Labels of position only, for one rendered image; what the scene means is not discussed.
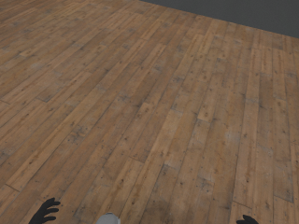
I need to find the robot left hand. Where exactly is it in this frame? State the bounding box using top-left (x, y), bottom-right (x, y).
top-left (28, 197), bottom-right (60, 224)

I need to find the robot right hand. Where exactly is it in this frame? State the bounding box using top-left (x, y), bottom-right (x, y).
top-left (236, 215), bottom-right (259, 224)

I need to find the left robot thigh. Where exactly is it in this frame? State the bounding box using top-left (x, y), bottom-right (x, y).
top-left (95, 214), bottom-right (121, 224)

